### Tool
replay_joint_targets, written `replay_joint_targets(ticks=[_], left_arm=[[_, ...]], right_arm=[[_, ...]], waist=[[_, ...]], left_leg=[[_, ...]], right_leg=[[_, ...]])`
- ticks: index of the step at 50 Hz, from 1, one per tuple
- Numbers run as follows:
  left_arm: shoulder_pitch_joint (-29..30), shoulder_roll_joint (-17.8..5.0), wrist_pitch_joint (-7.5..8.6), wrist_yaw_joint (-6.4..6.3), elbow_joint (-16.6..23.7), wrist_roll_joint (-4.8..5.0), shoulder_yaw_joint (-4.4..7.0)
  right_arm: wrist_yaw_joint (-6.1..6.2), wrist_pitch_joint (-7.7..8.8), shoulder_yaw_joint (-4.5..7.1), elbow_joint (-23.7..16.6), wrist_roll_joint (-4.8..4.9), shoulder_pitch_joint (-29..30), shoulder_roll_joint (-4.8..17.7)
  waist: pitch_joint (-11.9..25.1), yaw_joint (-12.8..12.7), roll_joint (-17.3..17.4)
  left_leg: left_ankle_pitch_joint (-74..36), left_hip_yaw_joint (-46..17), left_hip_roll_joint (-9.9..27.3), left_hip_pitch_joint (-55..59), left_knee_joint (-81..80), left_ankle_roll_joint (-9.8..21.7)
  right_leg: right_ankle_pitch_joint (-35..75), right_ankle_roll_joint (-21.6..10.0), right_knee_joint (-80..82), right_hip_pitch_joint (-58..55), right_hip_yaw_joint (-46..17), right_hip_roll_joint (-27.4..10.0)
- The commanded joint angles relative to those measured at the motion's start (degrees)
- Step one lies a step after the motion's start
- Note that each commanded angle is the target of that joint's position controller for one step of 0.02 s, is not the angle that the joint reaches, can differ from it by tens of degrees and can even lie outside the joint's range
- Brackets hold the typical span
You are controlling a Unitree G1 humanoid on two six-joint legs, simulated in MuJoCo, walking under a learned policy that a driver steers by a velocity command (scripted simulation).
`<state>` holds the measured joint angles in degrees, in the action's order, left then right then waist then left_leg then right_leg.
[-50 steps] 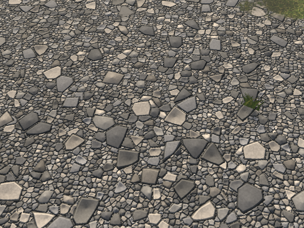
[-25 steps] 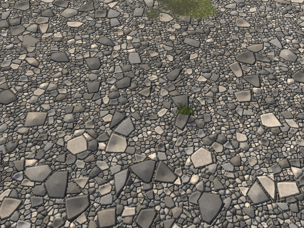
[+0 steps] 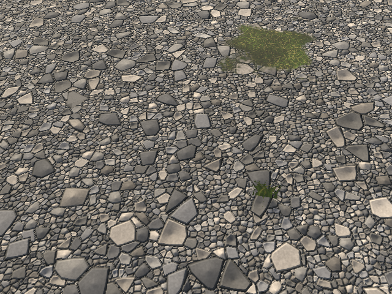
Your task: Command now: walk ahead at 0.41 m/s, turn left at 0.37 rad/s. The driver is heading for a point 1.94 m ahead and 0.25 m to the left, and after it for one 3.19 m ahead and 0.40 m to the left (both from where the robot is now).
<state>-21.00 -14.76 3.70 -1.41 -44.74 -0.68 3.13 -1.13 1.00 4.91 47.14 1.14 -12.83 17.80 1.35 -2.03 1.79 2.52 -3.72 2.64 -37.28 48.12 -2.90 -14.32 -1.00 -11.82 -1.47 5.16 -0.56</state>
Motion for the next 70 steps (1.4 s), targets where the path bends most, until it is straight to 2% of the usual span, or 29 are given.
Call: replay_joint_targets(ticks=[1,6,9,10,11,12,13,15,19,25,29,32,34,35,36,37,38,40,44,48,53,57,58,59,60,61,62,64,70], left_arm=[[0.0,-10.0,0.74,-0.12,1.7,0.43,2.94],[-0.7,-11.7,-0.09,0.3,-0.2,1.76,3.86],[1.5,-13.0,-0.99,-0.04,0.1,1.99,3.99],[0.4,-11.6,-0.68,-0.28,0.8,1.31,3.22],[-2.9,-4.1,0.59,0.32,4.6,-0.8,0.65],[0.8,-5.8,2.96,0.77,4.6,0.71,0.53],[6.4,-10.0,4.12,1.33,6.3,3.21,1.63],[8.7,-9.4,5.14,0.81,6.7,1.44,1.45],[5.5,-8.2,2.75,0.96,6.1,-0.22,1.89],[18.9,-4.6,2.88,1.5,9.9,-0.01,0.32],[22.5,-6.5,3.74,2.7,10.9,0.97,0.75],[19.8,-8.0,4.09,3.29,10.2,0.91,1.25],[11.0,-10.5,4.25,2.83,8.1,0.47,2.66],[2.4,-13.4,4.29,2.77,7.1,-0.25,3.22],[-3.4,-17.4,3.62,3.29,4.7,0.2,4.6],[-3.8,-12.4,3.44,3.84,4.3,2.04,3.2],[0.4,-9.5,3.07,3.65,5.2,2.21,2.28],[4.5,-8.8,2.18,3.33,6.2,0.99,1.81],[4.6,-8.2,1.84,2.43,6.0,1.37,1.52],[2.5,-11.2,0.93,1.07,4.9,1.91,2.6],[-1.6,-11.0,-0.41,0.44,3.6,2.54,2.79],[-0.2,-9.1,-1.15,0.35,4.3,2.22,2.53],[0.6,-6.1,-0.97,0.59,5.2,1.64,1.46],[-5.1,-1.7,-0.49,0.51,6.4,1.72,0.16],[-7.7,-5.1,-0.19,0.39,7.1,3.2,0.43],[-3.6,-9.5,-0.46,0.23,6.3,3.36,1.6],[0.4,-10.2,-0.81,0.26,6.8,2.67,1.95],[3.0,-8.7,-1.23,0.72,7.5,1.96,2.15],[7.7,-4.8,-2.04,1.89,10.6,1.9,1.13]], right_arm=[[-0.98,1.2,-0.81,-7.3,-0.08,10.6,1.4],[-2.7,1.67,-1.38,-10.6,0.28,13.2,1.7],[-2.4,1.55,1.42,-8.2,0.4,-0.9,6.4],[-1.46,1.13,3.49,-5.8,0.83,-10.5,10.5],[-0.49,0.98,4.91,-5.5,1.22,-13.7,17.9],[-0.57,1.79,3.37,-7.3,0.64,-14.3,14.4],[-0.72,2.44,2.24,-6.8,-0.02,-12.1,10.9],[-0.54,2.78,1.2,-7.9,-0.09,-5.0,7.7],[0.3,3.14,0.63,-10.2,-0.74,0.2,6.3],[1.87,2.67,1.23,-8.1,0.2,-4.6,8.2],[2.29,2.09,1.18,-6.3,0.71,-8.2,7.7],[2.33,1.7,1.25,-5.4,-0.22,-8.8,7.6],[1.99,1.41,0.74,-5.7,-0.58,-7.9,6.6],[2.01,1.36,-0.38,-6.7,-1.56,-9.6,4.5],[1.81,2.12,-1.45,-6.6,-0.43,-17.4,1.0],[1.62,2.85,-1.37,-6.7,-0.35,-14.7,4.3],[1.4,3.4,-0.54,-8.3,0.18,-6.8,7.5],[1.16,4.72,-0.81,-10.5,-1.23,0.6,6.2],[0.95,4.76,-1.26,-10.6,-2.1,-0.5,3.3],[0.82,4.83,-2.38,-12.3,-1.83,7.6,1.2],[0.21,5.64,-1.73,-13.7,-0.76,13.8,2.9],[0.65,6.31,0.16,-12.0,-0.66,6.4,5.9],[1.17,6.45,1.06,-11.2,-1.45,-0.9,8.4],[1.5,5.72,2.15,-10.3,-2.09,-7.1,13.1],[0.83,5.0,2.23,-8.4,-1.22,-9.3,12.1],[0.78,5.0,1.1,-9.3,-0.93,-6.3,7.3],[0.81,4.85,0.44,-9.4,-1.08,-3.7,5.3],[0.78,4.76,-0.43,-8.8,-1.83,-0.1,2.8],[0.97,5.6,0.68,-5.7,-1.51,-0.6,5.6]], waist=[[-8.3,-2.8,-7.2],[-9.6,-2.6,-7.1],[1.2,6.3,-7.0],[7.4,10.4,-3.7],[13.1,7.2,13.7],[21.5,9.1,9.3],[13.2,10.0,6.0],[3.9,5.7,-0.3],[0.2,0.8,1.4],[-3.2,5.1,2.1],[-2.6,6.3,3.0],[-2.2,5.1,5.1],[3.5,0.3,4.1],[12.7,-2.3,-1.0],[19.3,-0.4,-18.2],[16.6,-1.6,-16.2],[7.5,-2.5,-10.0],[-0.5,-0.9,-2.6],[0.2,2.0,-6.7],[-1.7,-0.2,-6.5],[-1.7,-1.8,-6.9],[0.7,3.4,-8.2],[6.4,7.0,-4.6],[14.0,6.1,9.4],[14.1,5.4,16.9],[6.4,6.4,8.7],[1.7,6.1,4.8],[-2.1,4.0,4.2],[-3.2,3.3,2.4]], left_leg=[[-0.9,1.7,1.7,-7.2,-5.3,0.5],[6.0,6.2,1.1,-2.5,-11.8,5.5],[7.0,11.4,-6.3,21.3,-14.9,10.1],[6.4,6.5,-5.6,38.9,-14.9,12.4],[19.3,-26.2,11.2,58.0,-20.7,22.8],[26.6,-45.7,17.0,61.2,-31.7,26.3],[23.3,-37.6,15.8,56.7,-33.2,23.0],[12.9,-24.7,11.2,40.7,-32.7,19.7],[-0.9,-15.6,6.8,26.2,-36.9,20.1],[-0.5,-9.4,1.7,21.0,-36.0,15.9],[2.3,-14.1,4.7,27.2,-32.0,14.8],[-5.8,-15.4,8.3,34.9,-27.8,13.7],[-23.4,-11.3,4.4,35.9,-15.1,11.6],[-14.8,-8.6,0.9,27.7,0.4,9.8],[15.0,-2.6,-8.2,6.6,21.4,4.5],[28.2,-5.5,-6.7,-2.4,26.4,4.5],[23.8,-5.1,-3.5,-6.0,27.6,4.9],[17.9,-2.8,-0.4,-4.8,21.0,4.9],[15.8,-0.7,0.8,1.7,7.5,2.3],[3.4,0.5,-1.1,6.8,-8.6,0.0],[-3.8,-1.2,-3.6,13.7,-18.3,-0.1],[1.4,-0.9,-2.3,26.6,-23.9,3.6],[4.6,-6.7,4.6,38.3,-23.4,6.8],[11.0,-25.5,17.3,55.7,-25.4,13.5],[26.6,-42.2,22.9,56.6,-30.4,17.9],[29.7,-36.5,19.8,50.2,-32.2,16.0],[22.9,-27.3,17.1,44.1,-32.4,14.1],[10.7,-16.5,12.8,35.9,-34.9,12.8],[-4.6,-2.6,12.0,32.9,-39.4,14.2]], right_leg=[[4.7,-8.5,6.6,0.6,-4.4,-16.1],[13.6,-7.1,2.2,-2.2,0.1,-17.5],[47.0,-3.6,-20.0,1.3,6.0,-14.2],[40.9,-1.1,-34.8,12.2,6.6,-11.8],[-4.1,3.8,-58.6,37.7,5.1,-1.9],[-18.6,3.4,-67.2,43.6,-9.7,2.2],[-13.9,1.9,-68.0,49.2,-11.2,-0.9],[-5.8,0.3,-59.3,45.8,-10.2,-5.5],[0.1,2.6,-50.4,37.4,-9.3,-6.6],[19.9,5.2,-24.3,33.1,-7.2,-1.6],[21.9,3.9,-17.1,30.9,-9.2,-0.6],[15.2,0.5,-16.3,30.5,-8.1,-1.0],[13.4,-3.5,-14.3,17.5,-5.3,0.6],[15.7,-8.5,-17.4,0.6,-15.7,-7.7],[2.2,-18.4,-11.7,-18.1,-42.0,-18.7],[-9.6,-17.8,-4.8,-18.6,-52.1,-19.5],[-10.0,-15.3,-4.3,-11.5,-45.0,-17.8],[2.3,-14.0,-2.7,1.1,-35.1,-13.3],[13.6,-14.2,-0.2,7.8,-27.3,-8.8],[12.9,-12.7,0.6,14.4,-22.6,-6.5],[7.2,-10.3,-3.1,14.3,-25.9,-6.7],[6.8,-6.9,-12.4,14.4,-28.2,-4.9],[4.0,-4.9,-24.7,19.2,-24.6,-1.9],[-15.1,-1.2,-43.0,34.3,-16.1,5.7],[-20.7,-0.3,-54.6,45.7,-14.1,3.1],[-15.2,0.2,-59.2,48.2,-15.1,0.2],[-10.5,0.6,-59.4,47.6,-13.5,-1.4],[-4.9,1.1,-55.9,44.2,-12.9,-4.2],[4.6,2.4,-46.0,44.1,-11.0,-6.2]])
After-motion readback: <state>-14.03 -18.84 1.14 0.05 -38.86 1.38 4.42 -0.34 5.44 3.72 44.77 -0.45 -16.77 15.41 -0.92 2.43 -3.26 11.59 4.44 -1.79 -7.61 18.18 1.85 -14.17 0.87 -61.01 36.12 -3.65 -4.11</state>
